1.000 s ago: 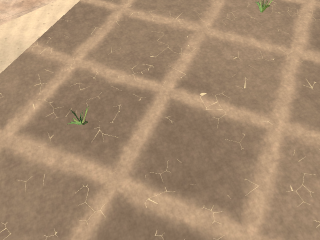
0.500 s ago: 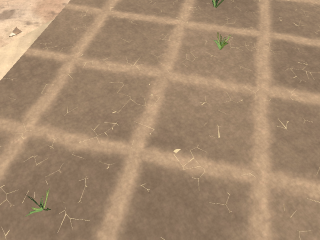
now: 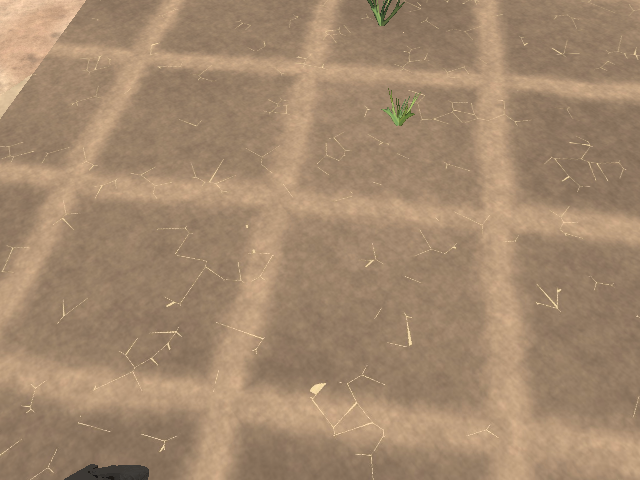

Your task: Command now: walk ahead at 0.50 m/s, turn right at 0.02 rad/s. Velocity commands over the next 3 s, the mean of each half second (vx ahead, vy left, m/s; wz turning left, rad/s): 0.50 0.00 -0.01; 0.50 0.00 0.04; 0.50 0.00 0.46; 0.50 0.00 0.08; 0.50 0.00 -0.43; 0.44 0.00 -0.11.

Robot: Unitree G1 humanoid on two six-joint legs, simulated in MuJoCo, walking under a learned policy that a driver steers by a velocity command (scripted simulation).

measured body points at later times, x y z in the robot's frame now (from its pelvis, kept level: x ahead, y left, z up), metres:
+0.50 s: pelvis +0.27 +0.05 +0.00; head +0.30 +0.06 +0.44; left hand +0.28 +0.34 -0.14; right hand +0.47 -0.20 -0.09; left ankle +0.36 +0.15 -0.73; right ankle +0.10 -0.09 -0.67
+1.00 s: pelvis +0.54 +0.02 -0.01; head +0.58 +0.01 +0.44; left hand +0.76 +0.26 -0.08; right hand +0.53 -0.27 -0.14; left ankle +0.37 +0.15 -0.71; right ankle +0.65 -0.09 -0.73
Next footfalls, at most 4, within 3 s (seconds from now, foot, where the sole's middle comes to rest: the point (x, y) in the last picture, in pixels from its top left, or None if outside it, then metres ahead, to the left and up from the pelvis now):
0.44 left None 0.40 0.15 -0.77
0.96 right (367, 373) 0.69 -0.09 -0.77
1.50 left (238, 292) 0.93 0.20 -0.77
2.06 right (268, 181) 1.30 0.13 -0.77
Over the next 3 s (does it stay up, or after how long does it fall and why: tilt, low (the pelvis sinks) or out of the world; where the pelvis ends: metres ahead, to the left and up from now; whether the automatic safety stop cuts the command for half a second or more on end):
stays up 1.63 0.26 0.00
